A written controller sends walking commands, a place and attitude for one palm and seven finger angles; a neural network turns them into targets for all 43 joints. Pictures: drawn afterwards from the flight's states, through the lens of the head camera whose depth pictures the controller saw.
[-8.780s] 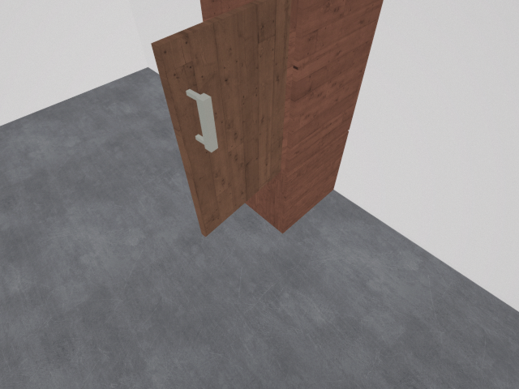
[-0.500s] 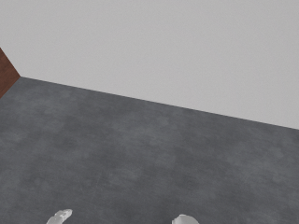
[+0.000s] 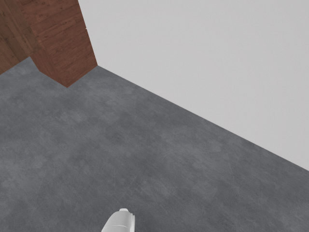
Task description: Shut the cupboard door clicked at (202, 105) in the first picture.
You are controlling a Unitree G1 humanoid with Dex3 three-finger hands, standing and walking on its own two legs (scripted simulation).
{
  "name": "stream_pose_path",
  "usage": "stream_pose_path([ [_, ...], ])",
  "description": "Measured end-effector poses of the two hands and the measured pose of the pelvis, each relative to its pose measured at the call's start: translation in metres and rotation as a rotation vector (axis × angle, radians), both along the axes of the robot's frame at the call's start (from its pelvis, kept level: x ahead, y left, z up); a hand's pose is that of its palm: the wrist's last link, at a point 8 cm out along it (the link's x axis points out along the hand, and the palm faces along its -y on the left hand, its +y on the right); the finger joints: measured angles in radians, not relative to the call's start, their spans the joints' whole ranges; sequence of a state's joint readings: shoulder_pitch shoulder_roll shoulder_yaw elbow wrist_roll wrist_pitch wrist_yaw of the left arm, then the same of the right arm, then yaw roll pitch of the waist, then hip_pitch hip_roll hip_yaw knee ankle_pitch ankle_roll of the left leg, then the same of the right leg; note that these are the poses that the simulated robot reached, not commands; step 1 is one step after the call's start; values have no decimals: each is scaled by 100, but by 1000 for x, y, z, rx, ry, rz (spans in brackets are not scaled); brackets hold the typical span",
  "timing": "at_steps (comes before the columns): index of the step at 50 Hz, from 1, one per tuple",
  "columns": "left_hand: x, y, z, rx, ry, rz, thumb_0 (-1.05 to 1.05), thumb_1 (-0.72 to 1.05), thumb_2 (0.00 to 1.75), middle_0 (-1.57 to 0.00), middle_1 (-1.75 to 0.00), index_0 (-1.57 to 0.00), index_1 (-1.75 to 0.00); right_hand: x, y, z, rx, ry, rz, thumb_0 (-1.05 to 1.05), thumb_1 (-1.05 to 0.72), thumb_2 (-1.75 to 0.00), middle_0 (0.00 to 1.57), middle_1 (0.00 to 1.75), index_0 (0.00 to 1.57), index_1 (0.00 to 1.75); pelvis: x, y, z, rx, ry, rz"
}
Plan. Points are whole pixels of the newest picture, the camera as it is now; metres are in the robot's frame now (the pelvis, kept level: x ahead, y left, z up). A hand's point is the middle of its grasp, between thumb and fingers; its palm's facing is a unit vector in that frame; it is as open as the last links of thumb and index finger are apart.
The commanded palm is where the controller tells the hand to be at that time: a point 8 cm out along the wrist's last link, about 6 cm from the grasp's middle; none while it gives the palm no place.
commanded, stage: walk to a spot facing it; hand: left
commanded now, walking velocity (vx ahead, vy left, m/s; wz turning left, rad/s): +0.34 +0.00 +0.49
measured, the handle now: out of the picture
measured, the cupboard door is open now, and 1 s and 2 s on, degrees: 95 95 95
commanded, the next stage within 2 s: turn to face it in 1.64 s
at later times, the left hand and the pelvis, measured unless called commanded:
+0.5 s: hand (82, 180) +0.27 +0.27 -0.16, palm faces +0.15 -0.98 -0.13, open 7.4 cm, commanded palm none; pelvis +0.19 +0.08 +0.00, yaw +9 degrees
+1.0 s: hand (93, 155) +0.37 +0.25 -0.17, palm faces +0.32 -0.92 -0.21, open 7.1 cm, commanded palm none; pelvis +0.42 +0.07 +0.00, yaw +17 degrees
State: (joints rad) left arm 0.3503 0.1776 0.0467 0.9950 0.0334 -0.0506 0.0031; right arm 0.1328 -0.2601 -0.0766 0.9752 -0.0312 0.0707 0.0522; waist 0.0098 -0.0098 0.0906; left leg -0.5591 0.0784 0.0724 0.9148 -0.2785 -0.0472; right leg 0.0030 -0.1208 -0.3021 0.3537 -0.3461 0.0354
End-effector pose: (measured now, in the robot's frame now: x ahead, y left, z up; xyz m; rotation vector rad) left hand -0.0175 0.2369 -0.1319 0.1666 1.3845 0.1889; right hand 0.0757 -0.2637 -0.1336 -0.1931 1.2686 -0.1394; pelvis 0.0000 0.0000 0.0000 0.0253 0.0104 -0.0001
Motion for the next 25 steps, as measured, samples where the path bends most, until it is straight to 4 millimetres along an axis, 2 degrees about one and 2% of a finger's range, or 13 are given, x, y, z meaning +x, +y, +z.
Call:
stream_pose_path([
  [5,-34,18,-14,-26,146,119,1,91,90,-20,-30,-20,-30,111,43,2,-7,-132,158,1,-91,-90,19,30,19,30,37,23,-13,-1,3,59],
  [7,-37,29,-24,-45,193,148,1,91,90,-20,-30,-20,-30,149,63,0,-18,-213,198,1,-91,-90,19,30,20,30,54,39,-25,-16,3,75],
  [9,-26,42,-31,-55,212,163,1,91,90,-20,-30,-20,-30,171,79,1,-25,-268,209,0,-91,-90,19,30,20,30,67,50,-29,-24,-7,92],
  [11,4,55,-33,-47,165,169,1,91,90,-20,-30,-20,-30,177,91,5,-27,-262,215,0,-91,-90,19,30,20,30,79,56,-25,-26,-17,99],
  [16,110,76,-23,-44,-62,146,1,92,90,-19,-30,-19,-30,165,111,12,-21,-152,198,0,-91,-90,20,30,20,30,115,68,-6,-35,-29,128],
  [20,189,81,-10,-55,-201,113,1,92,90,-19,-30,-19,-30,150,106,14,-37,-66,131,-1,-94,-90,20,30,20,30,146,74,2,-36,-35,144],
  [25,274,78,-2,-67,-292,68,0,91,90,-19,-30,-19,-30,127,101,10,-36,77,63,0,-93,-90,20,30,20,30,189,75,3,-25,-33,157],
])
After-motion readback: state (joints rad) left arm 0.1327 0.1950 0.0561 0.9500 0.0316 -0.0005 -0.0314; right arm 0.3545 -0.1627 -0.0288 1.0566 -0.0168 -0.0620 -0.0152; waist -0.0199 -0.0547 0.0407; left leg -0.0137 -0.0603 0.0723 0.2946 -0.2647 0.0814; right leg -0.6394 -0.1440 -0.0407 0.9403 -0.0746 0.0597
